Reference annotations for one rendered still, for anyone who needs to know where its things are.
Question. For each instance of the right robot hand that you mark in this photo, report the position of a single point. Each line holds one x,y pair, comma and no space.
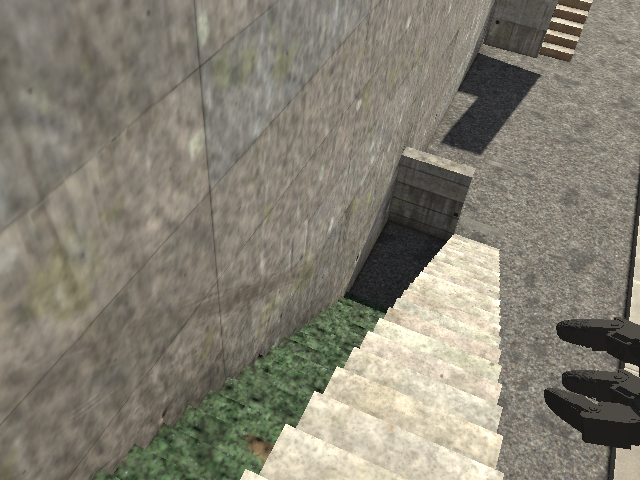
615,421

